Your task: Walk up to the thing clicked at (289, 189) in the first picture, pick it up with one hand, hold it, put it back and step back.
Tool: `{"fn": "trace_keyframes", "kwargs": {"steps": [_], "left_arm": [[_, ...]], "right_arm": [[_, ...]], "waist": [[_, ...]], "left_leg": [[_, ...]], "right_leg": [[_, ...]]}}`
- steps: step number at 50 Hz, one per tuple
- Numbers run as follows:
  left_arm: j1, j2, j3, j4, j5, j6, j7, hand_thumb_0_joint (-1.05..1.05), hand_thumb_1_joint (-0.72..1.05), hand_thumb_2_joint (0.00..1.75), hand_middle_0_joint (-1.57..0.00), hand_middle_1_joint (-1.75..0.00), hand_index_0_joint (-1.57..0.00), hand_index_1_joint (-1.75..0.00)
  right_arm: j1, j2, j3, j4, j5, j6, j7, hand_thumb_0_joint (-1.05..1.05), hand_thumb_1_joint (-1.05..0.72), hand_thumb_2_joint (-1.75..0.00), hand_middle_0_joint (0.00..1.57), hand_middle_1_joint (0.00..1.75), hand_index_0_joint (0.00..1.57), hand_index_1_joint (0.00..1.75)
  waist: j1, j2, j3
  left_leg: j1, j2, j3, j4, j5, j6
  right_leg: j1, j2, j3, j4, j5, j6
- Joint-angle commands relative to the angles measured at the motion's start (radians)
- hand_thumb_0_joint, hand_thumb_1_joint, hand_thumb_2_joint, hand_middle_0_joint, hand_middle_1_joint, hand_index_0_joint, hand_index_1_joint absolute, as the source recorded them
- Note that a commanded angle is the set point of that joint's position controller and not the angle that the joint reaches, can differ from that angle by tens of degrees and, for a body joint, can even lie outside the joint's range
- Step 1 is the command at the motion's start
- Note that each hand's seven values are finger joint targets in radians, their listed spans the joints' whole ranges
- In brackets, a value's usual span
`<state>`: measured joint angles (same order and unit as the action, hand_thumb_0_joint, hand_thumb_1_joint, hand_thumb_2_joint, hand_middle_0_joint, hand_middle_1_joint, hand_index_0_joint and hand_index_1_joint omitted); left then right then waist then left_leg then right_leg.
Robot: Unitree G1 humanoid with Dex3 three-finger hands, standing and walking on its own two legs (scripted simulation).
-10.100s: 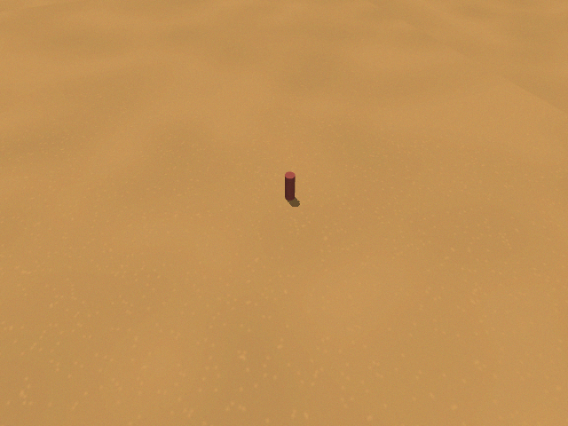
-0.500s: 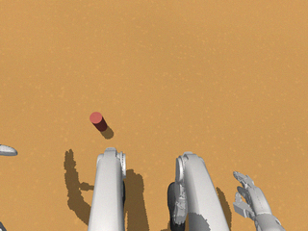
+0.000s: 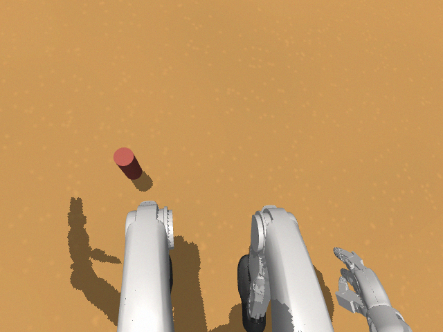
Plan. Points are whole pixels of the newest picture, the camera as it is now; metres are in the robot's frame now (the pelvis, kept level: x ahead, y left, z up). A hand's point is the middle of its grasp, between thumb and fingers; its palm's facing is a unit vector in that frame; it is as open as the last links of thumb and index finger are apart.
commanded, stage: go down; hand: left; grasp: from the side
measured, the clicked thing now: (129, 165) +0.45 +0.25 -0.34
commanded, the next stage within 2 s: approach in 0.44 s
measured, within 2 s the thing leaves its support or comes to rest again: neither
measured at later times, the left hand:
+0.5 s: hand out of the picture +0.37 +0.43 -0.02, palm faces +0.21 -0.97 -0.09, open 17.5 cm
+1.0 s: hand (51, 164) +0.40 +0.38 -0.19, palm faces +0.20 -0.98 +0.05, open 17.7 cm
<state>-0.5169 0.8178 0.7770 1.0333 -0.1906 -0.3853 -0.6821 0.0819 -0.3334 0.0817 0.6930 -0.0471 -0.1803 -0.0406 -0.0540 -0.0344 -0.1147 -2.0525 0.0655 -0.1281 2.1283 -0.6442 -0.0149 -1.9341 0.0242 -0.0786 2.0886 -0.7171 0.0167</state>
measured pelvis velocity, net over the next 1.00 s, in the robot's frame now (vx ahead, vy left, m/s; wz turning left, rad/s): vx -0.01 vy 0.00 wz -0.10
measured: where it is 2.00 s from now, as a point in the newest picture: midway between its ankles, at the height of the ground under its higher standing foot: (206, 305)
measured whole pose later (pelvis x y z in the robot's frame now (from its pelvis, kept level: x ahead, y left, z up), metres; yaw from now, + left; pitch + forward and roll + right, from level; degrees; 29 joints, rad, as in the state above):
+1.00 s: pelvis -0.01 +0.00 -0.09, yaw -6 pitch +24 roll -11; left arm -0.63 0.93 0.82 1.31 -0.26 -0.68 -0.70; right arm -0.04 -0.37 0.27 0.64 -0.16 -0.17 0.01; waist -0.15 -0.18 0.10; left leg -2.24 0.07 -0.25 2.47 -0.67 -0.03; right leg -2.09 0.07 -0.15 2.37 -0.72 0.03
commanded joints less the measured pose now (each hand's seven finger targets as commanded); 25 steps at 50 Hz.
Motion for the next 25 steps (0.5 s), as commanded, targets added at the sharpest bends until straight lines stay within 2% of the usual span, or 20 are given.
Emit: {"fn": "trace_keyframes", "kwargs": {"steps": [1,2,4,6,8,13,15,16,17,22,23,25], "left_arm": [[-0.166,0.448,0.084,-0.168,-0.027,-0.051,-0.004,0.00,-0.53,0.07,-0.04,-0.05,-0.03,-0.06],[-0.179,0.463,0.090,-0.182,-0.029,-0.052,-0.004,0.00,-0.53,0.08,-0.04,-0.05,-0.03,-0.06],[-0.184,0.446,0.079,-0.159,-0.028,-0.047,-0.009,0.00,-0.52,0.08,-0.04,-0.05,-0.03,-0.06],[-0.197,0.459,0.086,-0.161,-0.034,-0.050,-0.013,0.00,-0.53,0.07,-0.04,-0.05,-0.03,-0.05],[-0.216,0.465,0.085,-0.164,-0.041,-0.053,-0.022,0.00,-0.53,0.07,-0.04,-0.05,-0.03,-0.05],[-0.200,0.486,0.096,-0.143,-0.048,-0.053,-0.035,0.00,-0.56,0.07,-0.04,-0.06,-0.03,-0.06],[-0.204,0.499,0.101,-0.147,-0.047,-0.051,-0.038,0.00,-0.55,0.07,-0.04,-0.05,-0.03,-0.06],[-0.198,0.487,0.096,-0.136,-0.047,-0.048,-0.042,0.00,-0.55,0.07,-0.04,-0.05,-0.03,-0.06],[-0.213,0.507,0.099,-0.157,-0.047,-0.049,-0.042,0.00,-0.56,0.07,-0.05,-0.05,-0.04,-0.06],[-0.207,0.543,0.127,-0.178,-0.058,-0.050,-0.046,0.00,-0.55,0.07,-0.05,-0.05,-0.03,-0.06],[-0.202,0.521,0.121,-0.174,-0.058,-0.050,-0.049,0.00,-0.56,0.07,-0.05,-0.06,-0.04,-0.06],[-0.196,0.517,0.121,-0.168,-0.063,-0.049,-0.050,0.00,-0.55,0.07,-0.05,-0.06,-0.04,-0.06]], "right_arm": [[0.126,-0.229,-0.073,-0.062,0.004,-0.023,-0.021,0.00,-0.92,-0.91,0.20,0.30,0.20,0.30],[0.123,-0.231,-0.071,-0.065,0.004,-0.022,-0.021,0.00,-0.92,-0.91,0.20,0.30,0.20,0.30],[0.125,-0.230,-0.069,-0.064,0.004,-0.024,-0.020,0.00,-0.91,-0.91,0.20,0.30,0.20,0.30],[0.118,-0.237,-0.066,-0.064,0.006,-0.026,-0.020,0.00,-0.92,-0.91,0.20,0.30,0.20,0.30],[0.116,-0.239,-0.061,-0.066,0.005,-0.026,-0.019,0.00,-0.92,-0.91,0.20,0.30,0.20,0.30],[0.133,-0.242,-0.053,-0.061,0.003,-0.028,-0.019,0.00,-0.92,-0.91,0.20,0.30,0.20,0.30],[0.127,-0.248,-0.052,-0.064,0.003,-0.027,-0.019,0.00,-0.92,-0.91,0.20,0.30,0.20,0.30],[0.133,-0.251,-0.050,-0.062,0.002,-0.026,-0.018,0.00,-0.92,-0.91,0.20,0.30,0.20,0.30],[0.127,-0.252,-0.050,-0.065,0.003,-0.025,-0.017,0.00,-0.92,-0.91,0.20,0.30,0.20,0.30],[0.128,-0.254,-0.042,-0.065,0.003,-0.022,-0.015,0.00,-0.92,-0.91,0.20,0.30,0.20,0.30],[0.129,-0.257,-0.044,-0.064,0.003,-0.020,-0.015,0.00,-0.92,-0.91,0.20,0.30,0.20,0.30],[0.131,-0.260,-0.045,-0.062,0.003,-0.021,-0.014,0.00,-0.92,-0.91,0.20,0.30,0.20,0.30]], "waist": [[0.049,0.257,-0.593],[0.051,0.260,-0.584],[0.035,0.250,-0.563],[0.034,0.255,-0.542],[0.025,0.252,-0.552],[0.024,0.236,-0.595],[0.034,0.258,-0.565],[0.028,0.264,-0.573],[0.029,0.269,-0.575],[0.041,0.287,-0.610],[0.029,0.292,-0.599],[0.028,0.294,-0.586]], "left_leg": [[0.502,-0.007,0.043,-0.269,0.074,0.032],[0.496,-0.005,0.043,-0.270,0.059,0.033],[0.477,-0.005,0.038,-0.260,0.038,0.033],[0.461,-0.004,0.035,-0.259,0.017,0.034],[0.459,-0.005,0.032,-0.239,0.024,0.035],[0.442,-0.011,0.049,-0.196,0.092,0.038],[0.446,-0.007,0.039,-0.209,0.060,0.035],[0.465,-0.005,0.034,-0.203,0.077,0.032],[0.453,-0.006,0.034,-0.204,0.058,0.033],[0.466,-0.007,0.040,-0.181,0.119,0.033],[0.480,-0.006,0.033,-0.181,0.124,0.032],[0.462,-0.008,0.034,-0.178,0.114,0.032]], "right_leg": [[0.183,0.019,-0.019,-0.216,0.115,-0.061],[0.180,0.019,-0.020,-0.213,0.106,-0.061],[0.159,0.020,-0.024,-0.209,0.093,-0.060],[0.141,0.021,-0.030,-0.194,0.078,-0.060],[0.131,0.022,-0.032,-0.188,0.083,-0.059],[0.175,0.023,-0.029,-0.182,0.126,-0.056],[0.140,0.025,-0.036,-0.167,0.103,-0.059],[0.136,0.026,-0.040,-0.161,0.121,-0.060],[0.134,0.026,-0.041,-0.162,0.104,-0.060],[0.148,0.026,-0.041,-0.142,0.146,-0.059],[0.128,0.026,-0.046,-0.138,0.151,-0.059],[0.126,0.026,-0.047,-0.134,0.146,-0.060]]}}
